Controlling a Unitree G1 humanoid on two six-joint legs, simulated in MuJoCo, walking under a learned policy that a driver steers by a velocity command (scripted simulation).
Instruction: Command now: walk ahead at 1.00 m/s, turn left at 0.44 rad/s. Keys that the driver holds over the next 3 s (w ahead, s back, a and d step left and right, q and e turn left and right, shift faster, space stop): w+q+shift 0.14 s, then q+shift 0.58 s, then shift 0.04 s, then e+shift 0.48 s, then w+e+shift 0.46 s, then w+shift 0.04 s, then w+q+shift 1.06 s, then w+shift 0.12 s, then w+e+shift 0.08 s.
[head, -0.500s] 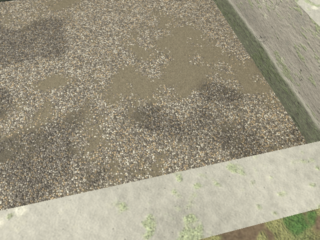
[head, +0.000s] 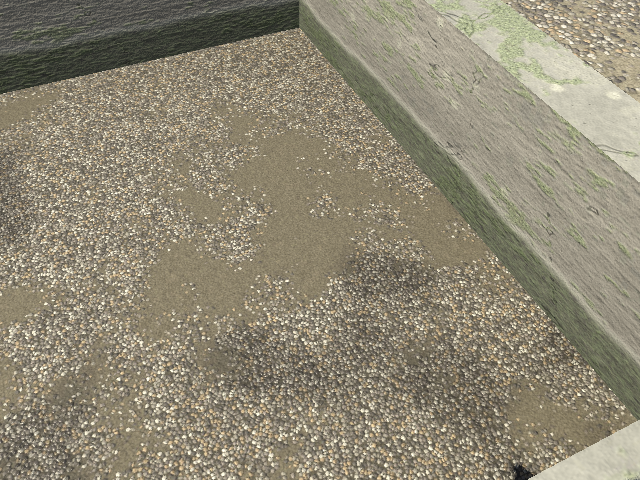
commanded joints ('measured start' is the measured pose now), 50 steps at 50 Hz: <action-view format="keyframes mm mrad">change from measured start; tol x64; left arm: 1 -22 -6 -17 -126 24 36 21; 50 62 91 20 -28 -59 86 -21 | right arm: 1 -28 -64 5 -71 11 -38 8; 50 -517 -92 -43 -153 -3 124 -45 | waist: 1 82 66 -59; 50 79 -193 70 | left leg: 1 55 191 -406 -178 758 134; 11 123 103 -307 40 1323 49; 16 -255 -83 -186 637 -363 -56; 27 57 49 42 138 -148 4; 30 195 285 -436 71 1234 186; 43 39 222 -605 -421 -587 69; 50 -279 6 -80 257 -165 -149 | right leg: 1 -191 -86 4 -79 99 51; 14 185 -181 61 -957 121 -3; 16 490 -504 224 -714 1611 -139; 27 115 -397 -172 -566 849 -31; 30 -253 -180 -26 -111 -368 78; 39 -253 -25 1 30 -206 152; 50 106 -350 623 -1333 -366 -208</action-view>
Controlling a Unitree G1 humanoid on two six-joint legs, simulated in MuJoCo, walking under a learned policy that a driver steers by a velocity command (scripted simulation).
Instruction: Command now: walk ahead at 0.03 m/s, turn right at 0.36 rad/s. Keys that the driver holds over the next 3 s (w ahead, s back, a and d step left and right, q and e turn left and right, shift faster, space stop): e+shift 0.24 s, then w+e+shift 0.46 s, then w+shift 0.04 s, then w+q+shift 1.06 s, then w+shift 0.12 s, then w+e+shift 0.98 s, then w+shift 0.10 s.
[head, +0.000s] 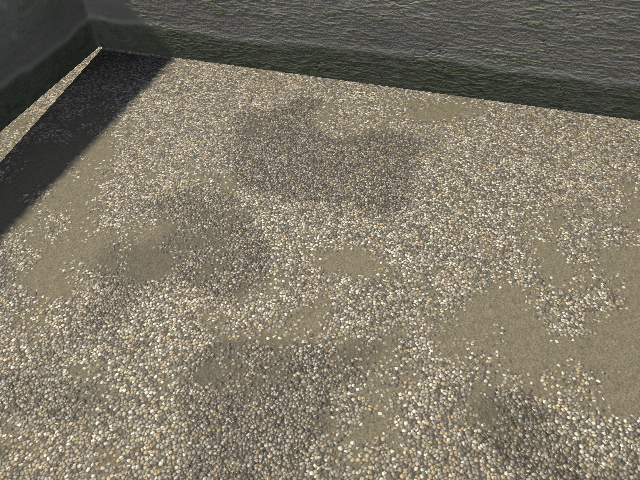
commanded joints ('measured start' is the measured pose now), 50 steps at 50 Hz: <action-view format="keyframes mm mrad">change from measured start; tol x32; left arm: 1 -120 227 60 -141 -10 -27 31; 50 -117 103 3 -226 36 -137 16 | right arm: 1 -215 -198 -66 -123 3 -56 21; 50 101 -102 -32 -141 -28 -111 8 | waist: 1 -25 -148 83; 14 -51 -311 -56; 17 -116 231 -50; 39 -80 141 -36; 43 191 -472 -222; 50 -75 -146 -76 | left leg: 1 -134 21 -67 332 -8 -70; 11 84 -34 -21 -65 -123 -64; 16 712 304 -295 -437 -214 44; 21 247 340 -221 -441 -93 55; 38 221 465 105 -389 6 95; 41 44 365 233 82 385 76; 42 -275 244 176 470 -242 32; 44 -487 39 -199 684 -127 -4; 50 -329 66 -127 695 213 -16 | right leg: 1 -121 -298 564 -548 -214 -146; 14 -145 -49 554 -450 -211 42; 17 -669 129 177 249 -76 97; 23 -560 22 78 660 223 103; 33 -628 -122 -11 454 208 130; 41 338 12 -146 -51 57 35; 43 504 -373 320 -125 517 -54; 50 -71 -374 167 -135 295 55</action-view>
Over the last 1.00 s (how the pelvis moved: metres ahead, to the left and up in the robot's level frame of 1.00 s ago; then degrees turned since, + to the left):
0.02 -0.03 0.01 39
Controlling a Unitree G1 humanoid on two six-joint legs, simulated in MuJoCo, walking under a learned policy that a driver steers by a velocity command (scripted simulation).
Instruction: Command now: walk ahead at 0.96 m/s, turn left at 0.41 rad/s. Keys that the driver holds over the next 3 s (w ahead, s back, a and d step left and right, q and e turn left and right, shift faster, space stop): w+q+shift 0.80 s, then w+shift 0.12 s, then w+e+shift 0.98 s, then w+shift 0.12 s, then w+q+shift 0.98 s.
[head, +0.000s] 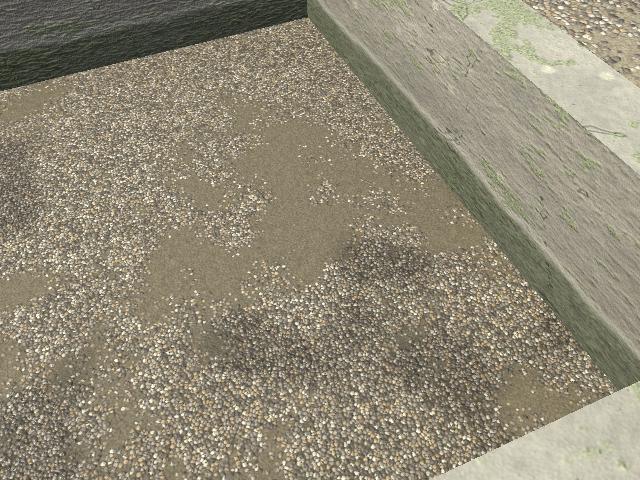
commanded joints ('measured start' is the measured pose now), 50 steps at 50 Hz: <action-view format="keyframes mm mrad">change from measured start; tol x32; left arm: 1 -49 98 28 -69 -1 -58 -5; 50 -205 54 25 -104 -28 -29 -16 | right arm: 1 -48 -32 -8 -85 5 24 8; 12 -290 0 4 -190 44 44 82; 17 177 -121 -48 -62 55 36 64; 23 -306 -4 44 -186 -4 46 28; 50 -359 -95 32 -221 46 60 36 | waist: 1 -16 -96 -30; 15 -2 -132 -71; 18 -120 360 -234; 35 51 -368 -180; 50 -7 158 -120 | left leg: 1 -127 22 -29 3 174 -4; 15 361 21 250 -518 -131 160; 18 911 224 -411 -772 576 367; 23 153 78 -117 -753 678 217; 35 -28 -97 -91 -526 -11 71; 50 547 138 -297 -1015 3 76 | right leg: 1 30 -273 274 -299 322 17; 13 234 -324 -37 -246 910 -23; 16 124 -272 -116 171 1221 32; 18 -537 80 3 812 5 134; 31 96 35 138 63 103 122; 34 503 -122 224 -113 557 -25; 50 82 -21 21 -158 113 79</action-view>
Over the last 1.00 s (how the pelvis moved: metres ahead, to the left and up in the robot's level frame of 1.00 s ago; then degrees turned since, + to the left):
-0.12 -0.04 -0.02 -37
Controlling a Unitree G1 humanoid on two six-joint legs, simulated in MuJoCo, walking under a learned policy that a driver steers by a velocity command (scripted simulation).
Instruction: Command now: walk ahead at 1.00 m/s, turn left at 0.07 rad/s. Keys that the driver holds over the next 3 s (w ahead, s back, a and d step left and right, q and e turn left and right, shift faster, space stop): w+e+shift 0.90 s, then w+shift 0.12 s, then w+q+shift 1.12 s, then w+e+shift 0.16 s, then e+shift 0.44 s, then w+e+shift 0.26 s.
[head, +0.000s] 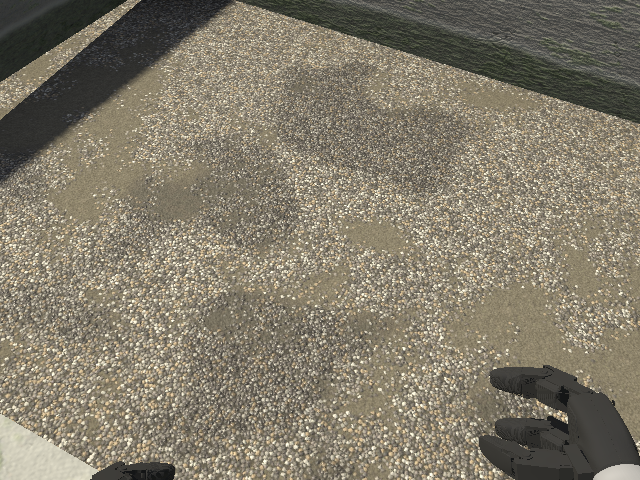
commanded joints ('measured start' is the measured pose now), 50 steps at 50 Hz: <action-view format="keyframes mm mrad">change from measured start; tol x16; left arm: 1 -87 43 7 -78 -14 -29 3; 39 -15 129 26 -80 -38 55 -21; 43 -317 191 51 -190 -48 36 0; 50 -140 105 41 -132 -12 55 -20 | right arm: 1 -90 -132 -41 -89 -8 -18 -21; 40 -26 -67 -60 -97 -43 -57 -7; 45 295 -230 -126 4 -96 -98 -38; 50 58 -135 -61 -25 -57 -133 -34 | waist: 1 -52 146 -175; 24 1 -97 -52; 34 26 120 -115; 42 -64 -227 -77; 45 -168 317 -190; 50 21 154 -100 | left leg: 1 234 226 -293 -328 11 -69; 23 271 175 197 -165 30 -190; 34 282 379 175 -239 -107 -107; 40 183 136 276 151 -174 -175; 44 742 323 45 -104 -131 -67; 46 496 636 -197 -285 -260 -29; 50 43 527 25 -358 -289 -55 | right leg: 1 -2 5 1 -88 76 -27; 19 36 71 145 -123 106 -121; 26 -189 36 404 -261 47 -171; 36 -149 93 212 -16 195 -174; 43 -641 96 550 -288 83 -114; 46 -734 95 224 339 -24 -66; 50 -357 39 127 408 71 -13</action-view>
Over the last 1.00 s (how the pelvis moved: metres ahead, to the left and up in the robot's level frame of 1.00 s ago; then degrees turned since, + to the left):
0.09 0.07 0.01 48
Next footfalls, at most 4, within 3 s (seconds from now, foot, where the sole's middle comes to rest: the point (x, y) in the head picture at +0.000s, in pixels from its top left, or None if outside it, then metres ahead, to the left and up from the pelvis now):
1.12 right None -0.06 -0.20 -0.75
1.46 left None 0.02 0.01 -0.75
1.96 left None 0.08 0.04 -0.75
2.82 right None -0.07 -0.13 -0.75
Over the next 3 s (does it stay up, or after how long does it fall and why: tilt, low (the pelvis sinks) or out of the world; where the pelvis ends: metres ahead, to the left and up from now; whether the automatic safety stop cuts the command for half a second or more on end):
stays up -0.06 -0.03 0.00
